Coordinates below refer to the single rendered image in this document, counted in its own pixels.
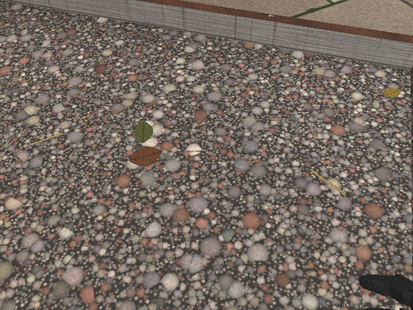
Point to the robot right hand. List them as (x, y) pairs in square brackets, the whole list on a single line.
[(398, 287)]

